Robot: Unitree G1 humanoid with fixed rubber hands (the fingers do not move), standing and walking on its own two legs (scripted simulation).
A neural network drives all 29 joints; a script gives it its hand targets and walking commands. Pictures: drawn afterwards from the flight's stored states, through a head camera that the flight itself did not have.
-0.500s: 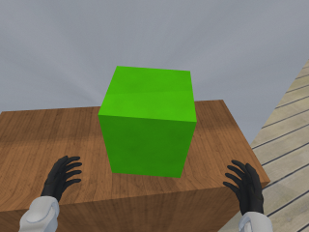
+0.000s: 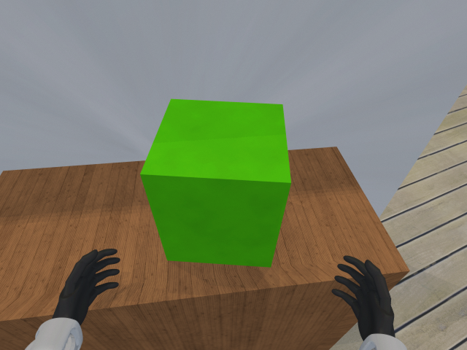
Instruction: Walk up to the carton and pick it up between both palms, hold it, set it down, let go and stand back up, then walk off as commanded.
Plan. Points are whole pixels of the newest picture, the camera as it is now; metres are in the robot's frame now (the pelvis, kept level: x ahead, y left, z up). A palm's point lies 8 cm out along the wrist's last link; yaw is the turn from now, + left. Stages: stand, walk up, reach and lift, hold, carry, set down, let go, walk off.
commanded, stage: set down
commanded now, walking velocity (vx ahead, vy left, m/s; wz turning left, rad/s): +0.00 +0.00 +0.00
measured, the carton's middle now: (222, 185) +0.42 +0.00 +0.06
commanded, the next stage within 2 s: let go in 1.66 s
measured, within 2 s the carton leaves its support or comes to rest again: neither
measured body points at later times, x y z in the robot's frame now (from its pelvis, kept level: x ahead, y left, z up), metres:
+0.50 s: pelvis +0.02 +0.00 +0.00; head +0.06 -0.01 +0.45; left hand +0.24 +0.23 +0.00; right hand +0.20 -0.20 +0.00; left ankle +0.02 +0.10 -0.74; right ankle +0.06 -0.13 -0.74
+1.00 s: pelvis +0.03 +0.00 +0.00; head +0.04 -0.01 +0.45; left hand +0.24 +0.23 +0.01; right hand +0.20 -0.21 -0.01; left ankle +0.02 +0.10 -0.74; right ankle +0.06 -0.13 -0.74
